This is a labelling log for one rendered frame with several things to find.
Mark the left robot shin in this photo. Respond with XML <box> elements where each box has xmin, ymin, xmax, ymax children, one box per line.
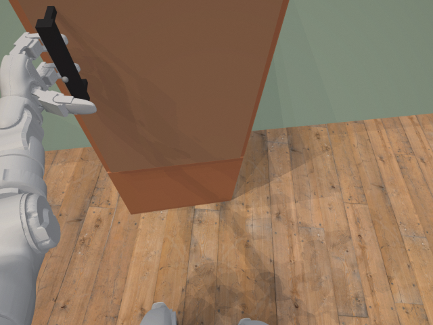
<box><xmin>152</xmin><ymin>302</ymin><xmax>168</xmax><ymax>309</ymax></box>

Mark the robot left forearm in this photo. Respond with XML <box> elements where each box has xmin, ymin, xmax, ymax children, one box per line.
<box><xmin>0</xmin><ymin>95</ymin><xmax>47</xmax><ymax>200</ymax></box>

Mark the robot left thigh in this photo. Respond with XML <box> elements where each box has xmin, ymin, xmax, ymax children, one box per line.
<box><xmin>140</xmin><ymin>307</ymin><xmax>177</xmax><ymax>325</ymax></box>

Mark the cupboard door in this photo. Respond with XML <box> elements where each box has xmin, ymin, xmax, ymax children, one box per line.
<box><xmin>18</xmin><ymin>0</ymin><xmax>283</xmax><ymax>173</ymax></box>

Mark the robot left hand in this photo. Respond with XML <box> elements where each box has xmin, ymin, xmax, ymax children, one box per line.
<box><xmin>0</xmin><ymin>32</ymin><xmax>97</xmax><ymax>117</ymax></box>

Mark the handle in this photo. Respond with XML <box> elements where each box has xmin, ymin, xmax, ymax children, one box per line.
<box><xmin>35</xmin><ymin>6</ymin><xmax>90</xmax><ymax>101</ymax></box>

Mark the robot left upper arm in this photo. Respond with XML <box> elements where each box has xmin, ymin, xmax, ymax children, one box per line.
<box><xmin>0</xmin><ymin>193</ymin><xmax>61</xmax><ymax>325</ymax></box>

